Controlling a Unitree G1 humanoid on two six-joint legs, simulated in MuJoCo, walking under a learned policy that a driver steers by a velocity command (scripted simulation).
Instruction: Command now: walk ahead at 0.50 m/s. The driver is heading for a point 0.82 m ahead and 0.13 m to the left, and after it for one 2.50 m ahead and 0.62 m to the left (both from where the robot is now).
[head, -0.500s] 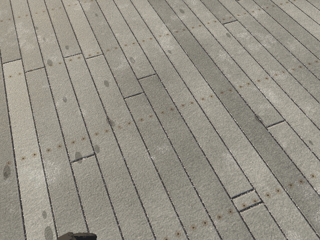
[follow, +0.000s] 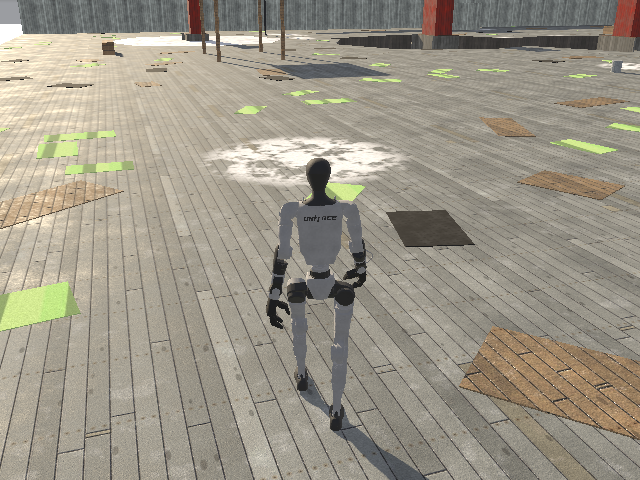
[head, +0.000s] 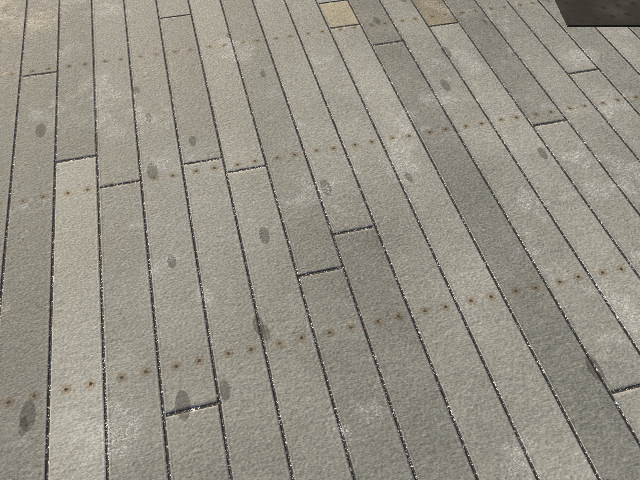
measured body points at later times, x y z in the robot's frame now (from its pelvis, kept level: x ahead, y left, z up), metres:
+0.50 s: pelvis +0.26 +0.02 +0.01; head +0.28 +0.03 +0.46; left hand +0.43 +0.24 -0.12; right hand +0.16 -0.20 -0.13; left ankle +0.15 +0.09 -0.73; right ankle +0.42 -0.10 -0.69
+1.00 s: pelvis +0.52 -0.02 +0.01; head +0.54 -0.02 +0.46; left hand +0.45 +0.22 -0.13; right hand +0.65 -0.24 -0.13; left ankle +0.67 +0.14 -0.67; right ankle +0.45 -0.08 -0.73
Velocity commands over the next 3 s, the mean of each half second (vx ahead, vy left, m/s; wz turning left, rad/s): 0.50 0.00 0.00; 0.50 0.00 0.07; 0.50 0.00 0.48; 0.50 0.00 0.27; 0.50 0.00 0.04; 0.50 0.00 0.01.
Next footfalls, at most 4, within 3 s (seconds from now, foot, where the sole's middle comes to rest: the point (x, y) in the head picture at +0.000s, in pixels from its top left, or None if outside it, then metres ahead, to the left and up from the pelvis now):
0.04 left None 0.19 0.09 -0.77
0.62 right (391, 466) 0.49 -0.08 -0.77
1.20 left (312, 339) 0.77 0.10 -0.77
1.76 right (339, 222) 1.13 0.06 -0.77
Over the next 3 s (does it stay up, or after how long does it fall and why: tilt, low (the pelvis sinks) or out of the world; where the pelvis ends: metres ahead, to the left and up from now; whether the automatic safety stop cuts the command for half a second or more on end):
stays up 1.52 0.35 0.00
